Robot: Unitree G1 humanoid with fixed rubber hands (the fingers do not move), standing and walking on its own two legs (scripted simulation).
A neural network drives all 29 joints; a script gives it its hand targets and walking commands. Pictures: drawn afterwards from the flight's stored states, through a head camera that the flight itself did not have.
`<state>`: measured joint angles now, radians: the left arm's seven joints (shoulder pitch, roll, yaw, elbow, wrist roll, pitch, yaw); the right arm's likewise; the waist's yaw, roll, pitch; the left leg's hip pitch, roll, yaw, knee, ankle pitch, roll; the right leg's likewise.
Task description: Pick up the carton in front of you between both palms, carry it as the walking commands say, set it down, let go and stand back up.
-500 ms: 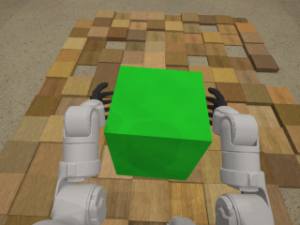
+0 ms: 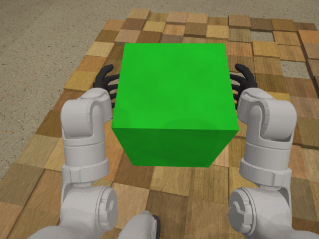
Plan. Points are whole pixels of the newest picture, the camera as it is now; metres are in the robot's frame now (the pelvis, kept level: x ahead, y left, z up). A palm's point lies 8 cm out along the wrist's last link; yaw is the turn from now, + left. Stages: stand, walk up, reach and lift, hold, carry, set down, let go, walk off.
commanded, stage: carry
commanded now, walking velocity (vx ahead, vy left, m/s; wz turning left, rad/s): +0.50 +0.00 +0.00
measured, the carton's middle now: (172, 113) +0.39 +0.03 +0.08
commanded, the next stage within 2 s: none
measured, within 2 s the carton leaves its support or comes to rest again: neither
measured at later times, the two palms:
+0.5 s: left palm (164, 16) +0.71 +0.08 +0.15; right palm (264, 21) +0.70 -0.22 +0.15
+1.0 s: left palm (161, 9) +0.91 +0.11 +0.08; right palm (237, 10) +0.91 -0.19 +0.08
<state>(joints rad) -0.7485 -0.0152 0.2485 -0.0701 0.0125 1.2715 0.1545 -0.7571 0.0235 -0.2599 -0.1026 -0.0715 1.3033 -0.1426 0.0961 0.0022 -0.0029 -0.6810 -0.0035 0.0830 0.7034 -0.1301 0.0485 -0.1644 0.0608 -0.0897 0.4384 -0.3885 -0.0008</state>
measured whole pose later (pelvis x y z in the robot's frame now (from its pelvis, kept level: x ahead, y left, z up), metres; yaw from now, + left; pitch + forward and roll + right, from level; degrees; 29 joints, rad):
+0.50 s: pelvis +0.34 -0.04 -0.02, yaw -1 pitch +5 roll +0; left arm -0.78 -0.05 0.29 -0.04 0.11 1.32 0.13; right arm -0.80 0.00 -0.26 0.02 -0.04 1.29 -0.14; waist -0.06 0.02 -0.03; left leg -0.21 0.02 0.07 0.79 -0.46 0.05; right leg -0.51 0.02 -0.11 0.48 0.09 -0.05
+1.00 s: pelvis +0.65 -0.04 -0.01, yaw +0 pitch +4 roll +3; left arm -0.14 -0.13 0.15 -0.30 0.10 1.21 0.07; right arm -0.18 0.14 -0.09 -0.24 -0.12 1.19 -0.09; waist -0.01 -0.03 -0.12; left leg -0.46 0.00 0.22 0.57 -0.18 0.10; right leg -0.29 -0.03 -0.02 1.01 -0.42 -0.03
